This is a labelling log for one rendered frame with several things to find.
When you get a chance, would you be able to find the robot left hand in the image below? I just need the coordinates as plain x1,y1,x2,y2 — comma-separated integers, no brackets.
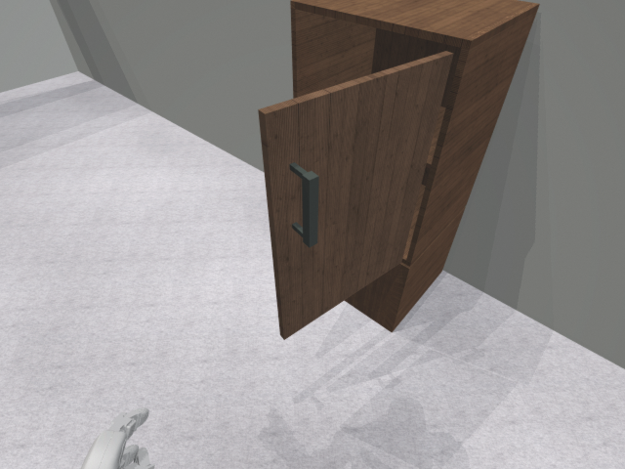
81,407,155,469

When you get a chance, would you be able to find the handle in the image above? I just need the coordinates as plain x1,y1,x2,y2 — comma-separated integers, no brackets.
289,162,319,247

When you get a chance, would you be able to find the cupboard door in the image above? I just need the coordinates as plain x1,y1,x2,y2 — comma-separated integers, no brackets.
258,51,453,340

